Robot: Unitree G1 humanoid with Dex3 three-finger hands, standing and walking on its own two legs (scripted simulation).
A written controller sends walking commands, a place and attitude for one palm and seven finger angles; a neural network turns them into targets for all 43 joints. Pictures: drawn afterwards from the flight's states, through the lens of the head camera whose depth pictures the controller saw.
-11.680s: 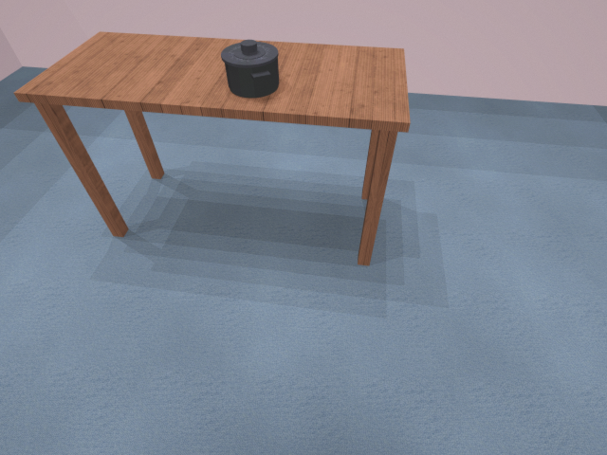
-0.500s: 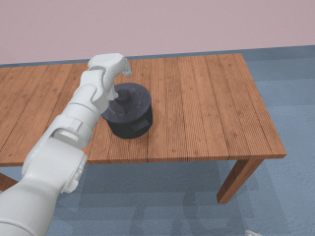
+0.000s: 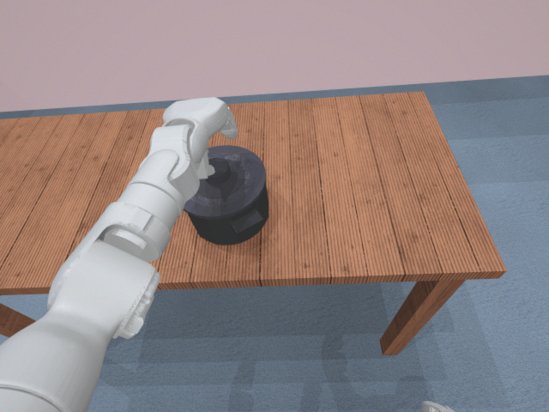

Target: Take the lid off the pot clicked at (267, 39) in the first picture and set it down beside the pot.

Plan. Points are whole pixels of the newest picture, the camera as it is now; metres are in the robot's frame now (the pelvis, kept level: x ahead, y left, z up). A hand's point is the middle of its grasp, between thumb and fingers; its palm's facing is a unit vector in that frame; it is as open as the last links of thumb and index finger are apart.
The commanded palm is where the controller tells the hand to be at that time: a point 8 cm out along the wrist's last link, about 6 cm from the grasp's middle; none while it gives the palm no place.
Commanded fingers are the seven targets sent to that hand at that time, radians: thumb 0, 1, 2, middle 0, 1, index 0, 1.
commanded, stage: lower the open fingers around the knob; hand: left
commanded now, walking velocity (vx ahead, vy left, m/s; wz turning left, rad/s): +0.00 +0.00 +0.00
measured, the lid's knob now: (216, 171) +0.50 +0.09 +0.05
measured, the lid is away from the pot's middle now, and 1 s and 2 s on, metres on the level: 0.00 0.00 0.00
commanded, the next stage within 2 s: close the fingers and squeeze the knob in 0.88 s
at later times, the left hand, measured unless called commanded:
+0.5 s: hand (215, 174) +0.47 +0.09 +0.08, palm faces -0.35 -0.02 -0.94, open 10.1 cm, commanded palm +0.46 +0.09 +0.14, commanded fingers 0.00 -0.29 1.41 -0.83 -0.08 -0.83 -0.08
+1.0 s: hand (211, 174) +0.47 +0.09 +0.08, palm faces -0.34 -0.04 -0.94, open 10.1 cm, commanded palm +0.46 +0.10 +0.13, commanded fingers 0.00 -0.15 1.11 -0.59 -0.54 -0.59 -0.54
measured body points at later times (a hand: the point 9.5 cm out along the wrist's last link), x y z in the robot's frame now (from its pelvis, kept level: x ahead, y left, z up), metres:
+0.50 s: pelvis +0.00 +0.00 +0.00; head +0.06 -0.04 +0.44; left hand +0.48 +0.09 +0.13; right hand +0.09 -0.25 -0.15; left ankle -0.06 +0.08 -0.74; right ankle +0.02 -0.13 -0.74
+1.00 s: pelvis +0.00 -0.01 +0.00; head +0.05 -0.04 +0.44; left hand +0.48 +0.09 +0.13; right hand +0.07 -0.27 -0.15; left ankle -0.06 +0.08 -0.74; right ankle +0.02 -0.13 -0.74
